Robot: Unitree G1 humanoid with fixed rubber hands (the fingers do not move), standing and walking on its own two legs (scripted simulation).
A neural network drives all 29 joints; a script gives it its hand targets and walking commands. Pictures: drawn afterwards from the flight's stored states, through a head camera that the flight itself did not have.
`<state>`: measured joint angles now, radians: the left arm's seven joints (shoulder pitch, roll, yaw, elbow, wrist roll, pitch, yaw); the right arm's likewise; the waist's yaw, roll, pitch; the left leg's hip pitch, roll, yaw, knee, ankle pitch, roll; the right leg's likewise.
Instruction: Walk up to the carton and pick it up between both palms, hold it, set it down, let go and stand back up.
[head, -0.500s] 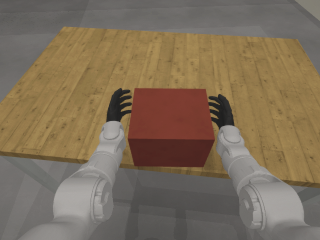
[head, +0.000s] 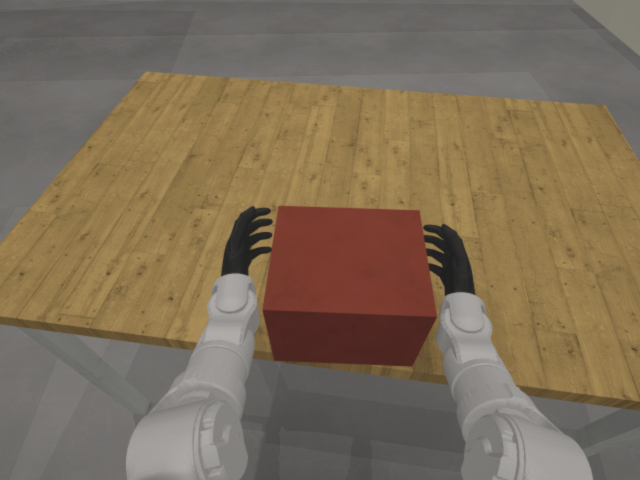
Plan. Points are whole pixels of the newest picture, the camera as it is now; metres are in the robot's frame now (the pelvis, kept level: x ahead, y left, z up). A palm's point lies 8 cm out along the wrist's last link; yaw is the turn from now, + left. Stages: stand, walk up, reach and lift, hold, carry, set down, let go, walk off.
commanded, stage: reach and lift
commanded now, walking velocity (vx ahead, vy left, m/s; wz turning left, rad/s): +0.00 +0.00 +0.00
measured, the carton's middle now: (345, 286) +0.39 -0.01 -0.01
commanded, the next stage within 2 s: none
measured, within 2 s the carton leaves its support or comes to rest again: leaves its support in 0.96 s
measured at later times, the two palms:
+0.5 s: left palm (238, 266) +0.38 +0.14 +0.05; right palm (455, 285) +0.37 -0.15 +0.03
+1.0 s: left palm (234, 266) +0.38 +0.14 +0.06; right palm (454, 283) +0.37 -0.15 +0.04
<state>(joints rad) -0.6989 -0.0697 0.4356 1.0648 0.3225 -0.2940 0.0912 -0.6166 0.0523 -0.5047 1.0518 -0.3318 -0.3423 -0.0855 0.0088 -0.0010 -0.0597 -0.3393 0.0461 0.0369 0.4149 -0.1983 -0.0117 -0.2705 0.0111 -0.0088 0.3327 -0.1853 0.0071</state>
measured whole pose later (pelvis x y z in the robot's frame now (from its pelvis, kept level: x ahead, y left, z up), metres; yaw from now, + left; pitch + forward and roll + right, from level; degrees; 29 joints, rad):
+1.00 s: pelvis +0.00 -0.01 +0.00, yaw +1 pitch +8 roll -1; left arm -0.66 -0.08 0.42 0.97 0.37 -0.30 0.07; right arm -0.60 0.05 -0.46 1.09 -0.31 -0.47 -0.13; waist 0.01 -0.01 -0.07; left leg -0.34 0.05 0.02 0.36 -0.16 -0.02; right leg -0.26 0.02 -0.03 0.28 -0.15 0.00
